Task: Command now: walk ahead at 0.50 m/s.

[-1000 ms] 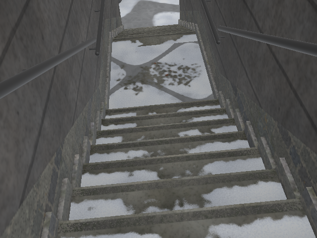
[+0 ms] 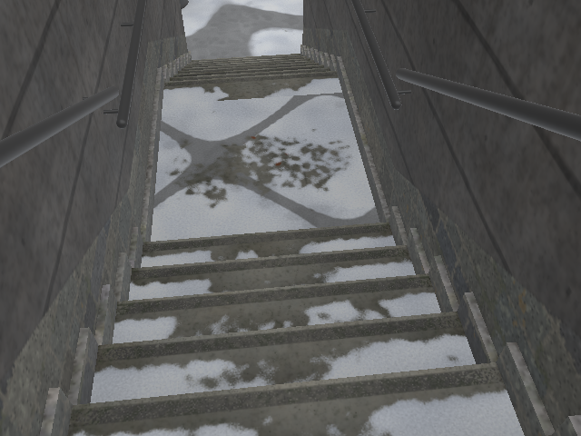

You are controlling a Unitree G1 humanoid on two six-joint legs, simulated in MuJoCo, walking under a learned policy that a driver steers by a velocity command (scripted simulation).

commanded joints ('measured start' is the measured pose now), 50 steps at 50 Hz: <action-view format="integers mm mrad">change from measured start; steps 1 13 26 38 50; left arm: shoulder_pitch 569 388 401 207 -144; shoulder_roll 134 47 58 -17 7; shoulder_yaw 38 -2 16 21 -6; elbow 163 220 217 52 -104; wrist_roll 32 10 -14 23 -19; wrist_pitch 3 -26 39 1 3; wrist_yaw -14 73 112 95 -3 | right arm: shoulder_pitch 156 -200 -162 -91 66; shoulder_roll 22 -74 -90 -122 -65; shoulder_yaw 6 -43 -39 -27 -21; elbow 40 -187 -174 -24 -46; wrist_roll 7 -19 -20 -34 5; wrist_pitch -34 -22 -33 -55 -7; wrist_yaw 39 49 110 31 -6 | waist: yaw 194 49 38 153 -48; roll -236 -5 51 171 147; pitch -170 1 49 46 143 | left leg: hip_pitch -579 -664 1 -179 -1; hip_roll -80 204 120 248 166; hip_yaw -193 -195 -3 -318 -255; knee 792 -153 -870 -790 -373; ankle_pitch -64 1040 1078 1053 621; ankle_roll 25 -5 30 195 148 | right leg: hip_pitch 823 163 85 -382 -238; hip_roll -185 -139 -53 -80 -11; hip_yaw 123 265 197 95 54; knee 362 88 794 756 33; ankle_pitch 439 -246 -382 -286 57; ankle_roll -150 -186 -115 47 28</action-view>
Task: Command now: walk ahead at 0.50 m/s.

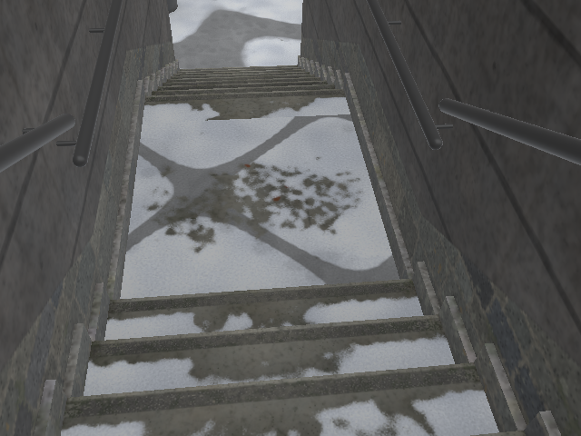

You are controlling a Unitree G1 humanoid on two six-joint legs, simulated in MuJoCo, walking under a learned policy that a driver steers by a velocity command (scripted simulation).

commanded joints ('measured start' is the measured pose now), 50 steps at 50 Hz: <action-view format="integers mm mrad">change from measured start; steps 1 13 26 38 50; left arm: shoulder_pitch -121 170 405 249 -112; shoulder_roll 22 29 57 94 4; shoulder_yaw -5 -20 3 20 -3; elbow -94 115 189 77 -70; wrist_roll -10 28 -14 -46 12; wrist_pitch -14 -49 13 5 -14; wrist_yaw -28 6 95 97 -4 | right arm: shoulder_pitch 68 -123 -474 -181 8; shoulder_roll -98 -124 -59 -57 -114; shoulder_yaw -18 -44 -5 3 -11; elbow -24 -135 -309 -90 -37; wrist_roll -7 -21 -12 -40 -13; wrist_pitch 19 5 1 -20 -25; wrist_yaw -10 11 109 85 5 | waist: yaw -45 2 168 158 3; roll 137 8 -15 37 116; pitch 162 119 147 112 104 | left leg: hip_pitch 44 -601 -401 -71 -307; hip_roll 203 202 148 389 145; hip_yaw -255 -150 -110 -554 -135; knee -54 331 -440 -529 -301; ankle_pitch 600 668 1079 398 432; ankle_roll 139 -7 -30 207 128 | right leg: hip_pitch -58 108 270 -453 109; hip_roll -26 -136 -74 -66 34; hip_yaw -9 224 182 106 -52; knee -182 -187 219 1069 59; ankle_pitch -127 -547 -777 -660 160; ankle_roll -2 -191 -182 -32 1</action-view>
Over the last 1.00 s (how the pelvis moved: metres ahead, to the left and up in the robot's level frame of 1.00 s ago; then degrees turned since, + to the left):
0.52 0.02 -0.25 0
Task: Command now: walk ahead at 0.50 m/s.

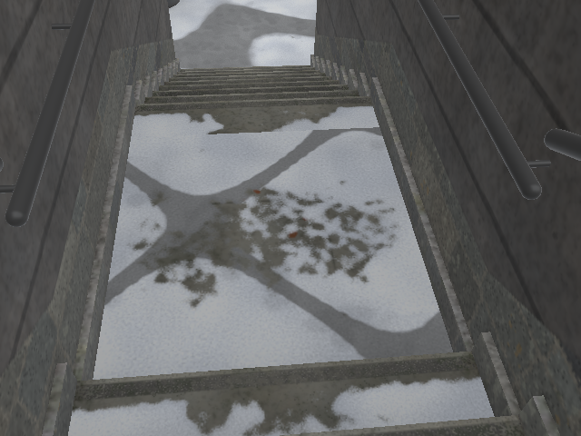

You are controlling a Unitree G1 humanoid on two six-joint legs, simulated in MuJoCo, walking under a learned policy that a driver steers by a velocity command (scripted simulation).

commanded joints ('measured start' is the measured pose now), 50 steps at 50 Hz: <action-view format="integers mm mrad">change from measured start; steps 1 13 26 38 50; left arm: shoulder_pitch -126 311 389 462 -14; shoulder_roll -9 77 51 61 56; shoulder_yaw -10 6 -22 -15 12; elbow -99 109 182 107 -58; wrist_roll -6 8 -26 -75 20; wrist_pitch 0 28 -19 -50 -16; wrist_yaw -31 -37 73 17 5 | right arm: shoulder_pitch -9 -179 -459 162 -11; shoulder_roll -150 -133 -85 -275 -100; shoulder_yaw -31 -24 -35 -73 -4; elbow -57 -195 -316 -110 -57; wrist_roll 0 49 -38 21 18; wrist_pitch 6 29 6 27 -18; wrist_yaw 2 -17 94 96 2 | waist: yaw -32 96 104 -76 48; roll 126 -9 8 456 82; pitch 103 -17 71 -332 64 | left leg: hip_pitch -225 -853 -228 782 51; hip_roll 155 89 84 516 223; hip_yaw -166 -102 -46 -566 -275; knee -133 1066 -218 -255 -271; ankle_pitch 288 129 1232 812 470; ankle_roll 132 -13 -20 329 158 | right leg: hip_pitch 227 730 216 -419 -179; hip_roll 75 -304 26 195 -32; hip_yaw -89 484 8 107 53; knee -108 -379 -108 1432 60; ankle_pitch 26 -879 -735 -1267 -59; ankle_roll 5 -306 -129 20 2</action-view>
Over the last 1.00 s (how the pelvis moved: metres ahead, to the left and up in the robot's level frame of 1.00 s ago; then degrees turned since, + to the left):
0.52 0.01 -0.28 -1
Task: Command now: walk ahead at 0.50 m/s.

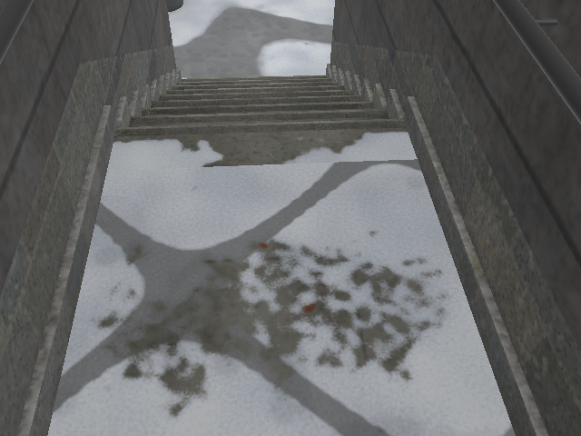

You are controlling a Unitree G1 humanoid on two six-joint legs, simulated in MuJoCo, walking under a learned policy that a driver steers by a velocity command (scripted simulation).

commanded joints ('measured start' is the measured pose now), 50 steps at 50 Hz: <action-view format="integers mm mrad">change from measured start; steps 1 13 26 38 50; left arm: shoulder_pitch -142 443 299 379 101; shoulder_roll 57 138 83 77 33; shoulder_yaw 7 29 7 -9 2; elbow -109 68 129 134 -40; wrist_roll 25 5 -35 -26 -1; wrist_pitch -27 -9 -52 15 -36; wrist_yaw -31 -69 39 38 24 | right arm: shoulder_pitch -27 158 -419 -593 -285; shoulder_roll -114 -52 -141 -135 -173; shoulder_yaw -15 -24 -61 -41 -44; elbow -64 -14 -266 -345 -172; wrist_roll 28 27 -16 14 -14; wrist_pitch -18 2 -11 -53 -33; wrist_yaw -39 3 18 112 31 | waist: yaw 0 120 32 126 83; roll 54 -274 7 -37 107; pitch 106 -152 74 152 53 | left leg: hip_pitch -99 -683 -586 -360 -81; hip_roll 183 -23 178 152 282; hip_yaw -193 -169 -116 -74 -279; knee -106 1399 63 -329 -378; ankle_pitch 218 -463 841 717 723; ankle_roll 125 -19 -44 -2 188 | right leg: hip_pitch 86 1285 567 745 92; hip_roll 21 -168 -46 -42 -31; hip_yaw -16 65 77 165 -24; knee -396 -214 -554 -130 121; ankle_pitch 385 540 -205 -168 -380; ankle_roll -19 -175 -156 -149 48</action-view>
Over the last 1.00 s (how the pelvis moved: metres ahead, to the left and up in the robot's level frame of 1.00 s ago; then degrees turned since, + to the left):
0.55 -0.01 -0.28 0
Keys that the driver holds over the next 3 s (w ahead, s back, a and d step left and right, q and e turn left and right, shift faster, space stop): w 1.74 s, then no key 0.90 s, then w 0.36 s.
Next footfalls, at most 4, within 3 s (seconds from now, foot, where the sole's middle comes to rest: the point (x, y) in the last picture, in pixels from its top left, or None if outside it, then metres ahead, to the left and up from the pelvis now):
0.24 right None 0.27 -0.16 -0.91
0.80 left None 0.65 0.07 -1.06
1.26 right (328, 344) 0.94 -0.14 -1.06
1.82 left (251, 271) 1.23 0.11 -1.06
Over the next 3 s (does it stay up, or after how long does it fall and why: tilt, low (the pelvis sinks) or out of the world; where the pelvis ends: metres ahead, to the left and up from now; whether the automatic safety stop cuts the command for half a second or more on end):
stays up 1.25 -0.03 -0.29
